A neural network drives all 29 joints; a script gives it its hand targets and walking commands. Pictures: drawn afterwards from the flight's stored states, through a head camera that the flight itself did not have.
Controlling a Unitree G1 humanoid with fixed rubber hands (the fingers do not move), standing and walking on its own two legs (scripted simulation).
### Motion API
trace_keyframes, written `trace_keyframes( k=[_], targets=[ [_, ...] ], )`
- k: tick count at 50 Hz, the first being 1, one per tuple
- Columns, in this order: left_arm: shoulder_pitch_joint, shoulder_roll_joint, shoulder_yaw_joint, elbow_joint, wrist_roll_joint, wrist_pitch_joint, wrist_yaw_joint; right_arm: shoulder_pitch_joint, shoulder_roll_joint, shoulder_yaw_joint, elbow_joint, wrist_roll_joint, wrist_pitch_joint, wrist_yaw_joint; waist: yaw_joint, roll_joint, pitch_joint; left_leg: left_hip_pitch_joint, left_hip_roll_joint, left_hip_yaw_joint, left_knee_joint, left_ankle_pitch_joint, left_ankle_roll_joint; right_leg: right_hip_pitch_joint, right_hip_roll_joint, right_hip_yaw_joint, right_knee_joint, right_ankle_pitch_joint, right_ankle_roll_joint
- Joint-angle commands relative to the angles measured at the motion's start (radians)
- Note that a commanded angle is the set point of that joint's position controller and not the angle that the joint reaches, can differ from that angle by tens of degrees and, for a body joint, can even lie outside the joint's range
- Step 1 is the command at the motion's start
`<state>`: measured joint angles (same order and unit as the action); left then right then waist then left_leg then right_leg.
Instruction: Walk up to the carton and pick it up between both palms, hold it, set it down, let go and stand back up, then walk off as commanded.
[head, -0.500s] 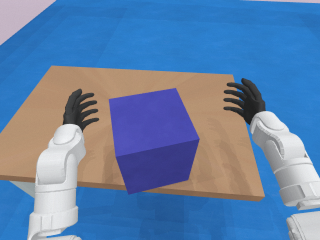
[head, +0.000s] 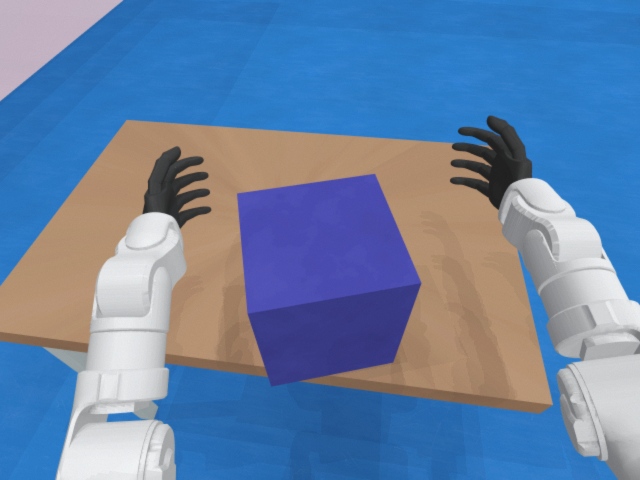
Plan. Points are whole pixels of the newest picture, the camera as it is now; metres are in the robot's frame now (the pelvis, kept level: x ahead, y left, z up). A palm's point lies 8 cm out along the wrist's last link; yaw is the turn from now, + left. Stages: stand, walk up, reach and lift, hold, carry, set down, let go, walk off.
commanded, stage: reach and lift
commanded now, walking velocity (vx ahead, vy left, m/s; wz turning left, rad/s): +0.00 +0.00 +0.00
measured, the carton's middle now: (321, 284) +0.38 +0.07 +0.00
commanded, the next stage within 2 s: none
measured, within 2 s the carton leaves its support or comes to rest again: neither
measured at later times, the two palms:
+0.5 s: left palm (202, 272) +0.35 +0.22 +0.05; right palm (465, 244) +0.43 -0.12 +0.05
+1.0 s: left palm (213, 283) +0.35 +0.21 +0.02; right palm (455, 255) +0.42 -0.12 +0.03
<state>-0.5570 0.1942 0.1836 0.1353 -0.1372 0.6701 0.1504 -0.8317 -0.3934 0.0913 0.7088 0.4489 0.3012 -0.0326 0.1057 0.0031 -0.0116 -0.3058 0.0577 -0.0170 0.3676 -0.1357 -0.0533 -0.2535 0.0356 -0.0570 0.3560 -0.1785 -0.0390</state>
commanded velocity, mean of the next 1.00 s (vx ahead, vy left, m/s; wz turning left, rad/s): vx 0.00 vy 0.00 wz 0.00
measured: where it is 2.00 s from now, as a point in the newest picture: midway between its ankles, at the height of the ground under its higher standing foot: outside the picture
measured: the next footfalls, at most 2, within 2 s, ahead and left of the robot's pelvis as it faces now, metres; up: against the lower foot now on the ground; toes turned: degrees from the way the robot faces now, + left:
none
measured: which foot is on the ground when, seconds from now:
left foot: down 0.00-1.00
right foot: down 0.00-1.00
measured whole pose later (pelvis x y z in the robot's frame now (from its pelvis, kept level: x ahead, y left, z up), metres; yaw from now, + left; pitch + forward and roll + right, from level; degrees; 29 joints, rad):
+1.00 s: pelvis -0.01 +0.01 -0.02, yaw -1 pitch +15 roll -2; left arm -0.58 0.02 0.15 0.88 -0.07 -0.17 0.22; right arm -0.81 -0.21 0.07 1.21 0.28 -0.21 -0.02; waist 0.14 0.00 -0.17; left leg -0.63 0.07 -0.03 0.56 -0.19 -0.05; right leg -0.56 0.04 -0.06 0.51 -0.21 -0.04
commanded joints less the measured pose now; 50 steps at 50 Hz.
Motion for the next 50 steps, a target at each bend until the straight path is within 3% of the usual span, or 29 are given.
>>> trace_keyframes(
  k=[1, 3, 4, 5, 7, 10, 12, 13, 15, 16, 18, 19, 20, 21, 24, 26, 30, 32, 33, 35, 37, 38, 40, 43, 44, 45, 48, 49, 50],
  targets=[
    [-0.349, 0.079, 0.028, -0.134, 0.044, -0.112, -0.009, -0.405, -0.154, -0.054, -0.133, -0.028, -0.097, 0.013, -0.002, 0.008, -0.542, 0.241, -0.070, 0.047, 0.039, 0.399, -0.009, 0.188, 0.024, 0.035, 0.006, 0.395, 0.071],
    [-0.272, 0.071, 0.044, -0.110, 0.053, -0.152, -0.025, -0.362, -0.125, -0.045, -0.193, -0.036, -0.136, 0.010, 0.007, -0.061, -0.558, 0.218, -0.074, 0.051, 0.035, 0.405, 0.006, 0.246, 0.027, 0.048, 0.015, 0.475, 0.090],
    [-0.271, 0.071, 0.041, -0.155, 0.044, -0.191, -0.024, -0.350, -0.106, -0.063, -0.225, -0.065, -0.162, 0.004, -0.010, -0.063, -0.583, 0.211, -0.077, 0.052, 0.032, 0.384, 0.008, 0.277, 0.027, 0.043, 0.023, 0.463, 0.097],
    [-0.314, 0.098, 0.060, -0.159, 0.059, -0.219, -0.024, -0.382, -0.120, -0.076, -0.264, -0.069, -0.183, 0.003, 0.013, -0.046, -0.619, 0.190, -0.081, 0.054, 0.041, 0.386, 0.007, 0.264, 0.023, 0.056, 0.031, 0.470, 0.093],
    [-0.281, 0.046, 0.030, -0.163, 0.084, -0.278, -0.018, -0.326, -0.078, -0.087, -0.185, -0.088, -0.216, 0.008, -0.001, 0.026, -0.593, 0.213, -0.076, 0.047, 0.036, 0.398, -0.012, 0.240, 0.017, 0.043, 0.020, 0.421, 0.082],
    [-0.308, 0.051, 0.041, -0.145, 0.073, -0.361, -0.006, -0.346, -0.075, -0.097, -0.231, -0.108, -0.275, 0.012, 0.029, -0.012, -0.645, 0.206, -0.073, 0.054, 0.053, 0.419, -0.004, 0.201, 0.026, 0.047, 0.024, 0.413, 0.075],
    [-0.328, 0.021, 0.015, -0.086, 0.091, -0.419, -0.004, -0.353, -0.053, -0.107, -0.156, -0.133, -0.303, 0.013, 0.022, 0.028, -0.665, 0.188, -0.072, 0.050, 0.055, 0.379, -0.013, 0.164, 0.020, 0.045, 0.019, 0.349, 0.066],
    [-0.340, 0.019, 0.005, -0.122, 0.070, -0.439, 0.008, -0.387, -0.053, -0.102, -0.232, -0.122, -0.319, 0.016, 0.048, 0.019, -0.707, 0.195, -0.070, 0.055, 0.064, 0.410, -0.012, 0.165, 0.033, 0.037, 0.024, 0.337, 0.063],
    [-0.333, -0.033, -0.036, 0.035, 0.066, -0.489, 0.011, -0.372, -0.027, -0.125, -0.089, -0.157, -0.337, 0.023, 0.013, 0.013, -0.664, 0.172, -0.059, 0.045, 0.060, 0.316, -0.006, 0.085, 0.020, 0.035, 0.000, 0.214, 0.051],
    [-0.360, -0.008, -0.022, 0.128, 0.061, -0.507, 0.015, -0.420, -0.046, -0.127, -0.086, -0.165, -0.348, 0.026, 0.042, -0.028, -0.641, 0.115, -0.056, 0.045, 0.056, 0.237, 0.011, 0.063, 0.024, 0.042, 0.004, 0.125, 0.048],
    [-0.398, -0.035, -0.025, 0.111, 0.047, -0.583, 0.035, -0.439, -0.009, -0.129, -0.144, -0.184, -0.387, 0.026, 0.035, -0.036, -0.756, 0.125, -0.055, 0.052, 0.088, 0.273, 0.009, 0.062, 0.023, 0.039, 0.023, 0.172, 0.053],
    [-0.343, -0.038, -0.022, 0.205, 0.054, -0.595, 0.026, -0.408, -0.003, -0.114, -0.099, -0.190, -0.401, 0.025, 0.046, -0.057, -0.762, 0.072, -0.055, 0.058, 0.099, 0.269, 0.016, 0.086, 0.010, 0.053, 0.037, 0.193, 0.061],
    [-0.363, -0.053, -0.036, 0.171, 0.054, -0.623, 0.028, -0.394, -0.007, -0.108, -0.051, -0.186, -0.416, 0.029, 0.030, -0.020, -0.783, 0.107, -0.049, 0.044, 0.115, 0.313, -0.001, 0.076, 0.020, 0.034, 0.049, 0.224, 0.051],
    [-0.380, -0.075, -0.044, 0.246, 0.060, -0.645, 0.033, -0.410, -0.022, -0.137, 0.028, -0.210, -0.429, 0.031, 0.013, -0.029, -0.808, 0.081, -0.049, 0.052, 0.121, 0.326, -0.005, 0.065, 0.026, 0.030, 0.052, 0.228, 0.047],
    [-0.374, -0.083, -0.018, 0.458, 0.098, -0.722, 0.016, -0.389, 0.037, -0.078, 0.219, -0.215, -0.452, 0.031, 0.021, -0.054, -0.690, 0.015, -0.051, 0.056, 0.118, 0.256, 0.003, 0.052, 0.011, 0.046, 0.053, 0.172, 0.063],
    [-0.411, -0.063, 0.010, 0.412, 0.114, -0.782, 0.021, -0.434, 0.025, -0.088, 0.164, -0.224, -0.513, 0.013, 0.022, -0.070, -0.780, -0.021, -0.062, 0.070, 0.137, 0.313, -0.003, 0.117, 0.010, 0.053, 0.084, 0.297, 0.072],
    [-0.464, -0.046, 0.006, 0.457, 0.118, -0.869, 0.028, -0.443, 0.054, -0.093, 0.216, -0.232, -0.569, 0.003, 0.014, -0.072, -0.817, -0.061, -0.066, 0.067, 0.141, 0.303, -0.003, 0.138, -0.001, 0.067, 0.119, 0.349, 0.087],
    [-0.443, -0.038, 0.014, 0.584, 0.127, -0.862, 0.028, -0.457, 0.053, -0.080, 0.297, -0.216, -0.560, -0.003, 0.018, -0.086, -0.704, -0.079, -0.063, 0.065, 0.138, 0.272, 0.000, 0.104, 0.006, 0.053, 0.113, 0.293, 0.084],
    [-0.474, -0.042, 0.003, 0.564, 0.127, -0.870, 0.031, -0.468, 0.067, -0.081, 0.320, -0.208, -0.564, -0.002, 0.014, -0.050, -0.714, -0.083, -0.065, 0.065, 0.135, 0.252, 0.002, 0.105, -0.001, 0.057, 0.101, 0.251, 0.078],
    [-0.500, -0.034, 0.008, 0.567, 0.099, -0.895, 0.032, -0.508, 0.051, -0.079, 0.248, -0.207, -0.577, -0.016, 0.017, -0.082, -0.775, -0.104, -0.061, 0.066, 0.147, 0.273, 0.003, 0.101, -0.009, 0.067, 0.120, 0.292, 0.082],
    [-0.475, -0.090, -0.037, 0.536, 0.095, -0.912, 0.047, -0.476, 0.055, -0.064, 0.276, -0.187, -0.597, -0.005, 0.011, -0.032, -0.841, -0.015, -0.056, 0.050, 0.172, 0.363, -0.021, 0.050, 0.018, 0.043, 0.117, 0.303, 0.062],
    [-0.486, -0.071, -0.037, 0.542, 0.091, -0.910, 0.051, -0.486, 0.042, -0.059, 0.291, -0.176, -0.599, -0.008, 0.030, -0.001, -0.845, -0.018, -0.057, 0.060, 0.177, 0.387, -0.027, 0.028, 0.018, 0.049, 0.112, 0.307, 0.054],
    [-0.484, -0.073, -0.062, 0.550, 0.086, -0.903, 0.057, -0.460, 0.032, -0.050, 0.321, -0.154, -0.579, 0.009, 0.034, 0.029, -0.812, -0.005, -0.051, 0.050, 0.188, 0.362, -0.031, -0.014, 0.023, 0.033, 0.117, 0.236, 0.046],
    [-0.469, -0.083, -0.057, 0.542, 0.090, -0.896, 0.064, -0.472, 0.040, -0.024, 0.326, -0.140, -0.570, 0.015, 0.049, -0.005, -0.798, -0.004, -0.044, 0.054, 0.193, 0.343, -0.023, -0.036, 0.022, 0.042, 0.110, 0.199, 0.044],
    [-0.480, -0.090, -0.070, 0.531, 0.076, -0.893, 0.059, -0.457, 0.046, -0.024, 0.312, -0.140, -0.567, 0.019, 0.037, 0.011, -0.812, -0.010, -0.049, 0.054, 0.189, 0.346, -0.021, -0.027, 0.023, 0.044, 0.111, 0.206, 0.043],
    [-0.449, -0.102, -0.055, 0.564, 0.081, -0.895, 0.053, -0.460, 0.061, -0.042, 0.299, -0.171, -0.566, 0.010, 0.031, -0.030, -0.772, -0.061, -0.053, 0.055, 0.182, 0.299, -0.012, 0.005, 0.005, 0.058, 0.107, 0.195, 0.048],
    [-0.488, -0.142, -0.065, 0.507, 0.077, -0.907, 0.054, -0.466, 0.099, -0.033, 0.294, -0.171, -0.569, 0.011, 0.032, -0.006, -0.837, -0.053, -0.054, 0.060, 0.205, 0.349, -0.019, 0.006, 0.008, 0.056, 0.136, 0.284, 0.056],
    [-0.469, -0.182, -0.062, 0.500, 0.088, -0.910, 0.052, -0.472, 0.125, -0.036, 0.267, -0.183, -0.573, 0.013, 0.038, -0.050, -0.823, -0.024, -0.051, 0.058, 0.200, 0.378, -0.012, 0.012, 0.016, 0.051, 0.130, 0.311, 0.063],
    [-0.507, -0.154, -0.052, 0.531, 0.107, -0.912, 0.051, -0.465, 0.113, -0.059, 0.302, -0.200, -0.572, 0.013, 0.040, -0.012, -0.825, -0.021, -0.052, 0.050, 0.191, 0.341, -0.017, -0.018, 0.019, 0.052, 0.120, 0.219, 0.051]
  ],
)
